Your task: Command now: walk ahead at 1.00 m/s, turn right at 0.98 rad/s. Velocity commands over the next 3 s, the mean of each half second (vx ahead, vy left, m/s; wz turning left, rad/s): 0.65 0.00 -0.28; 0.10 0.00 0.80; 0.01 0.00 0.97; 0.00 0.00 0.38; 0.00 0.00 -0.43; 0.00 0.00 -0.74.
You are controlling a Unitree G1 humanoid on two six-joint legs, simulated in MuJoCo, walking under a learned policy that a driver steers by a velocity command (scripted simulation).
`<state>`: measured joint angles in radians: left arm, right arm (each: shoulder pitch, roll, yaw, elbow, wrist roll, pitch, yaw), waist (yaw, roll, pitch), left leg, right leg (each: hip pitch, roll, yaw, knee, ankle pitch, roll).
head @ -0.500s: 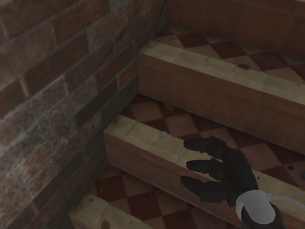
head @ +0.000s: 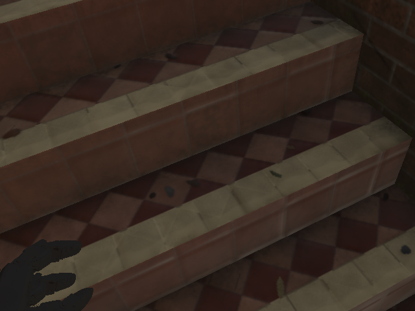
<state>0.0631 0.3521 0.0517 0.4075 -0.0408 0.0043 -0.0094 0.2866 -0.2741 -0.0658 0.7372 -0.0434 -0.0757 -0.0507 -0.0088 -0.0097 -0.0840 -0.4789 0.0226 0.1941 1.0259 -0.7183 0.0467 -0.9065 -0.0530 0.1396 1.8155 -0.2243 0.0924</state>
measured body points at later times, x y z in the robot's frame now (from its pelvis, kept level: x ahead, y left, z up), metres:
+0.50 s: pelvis +0.11 -0.15 -0.07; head +0.12 -0.15 +0.38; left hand +0.34 +0.08 -0.17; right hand +0.19 -0.39 -0.17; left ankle +0.18 -0.09 -0.61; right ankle +0.00 -0.22 -0.81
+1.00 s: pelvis +0.12 -0.28 +0.02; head +0.13 -0.23 +0.47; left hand +0.19 +0.02 -0.08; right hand +0.39 -0.44 -0.02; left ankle +0.21 -0.09 -0.66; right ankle +0.13 -0.48 -0.60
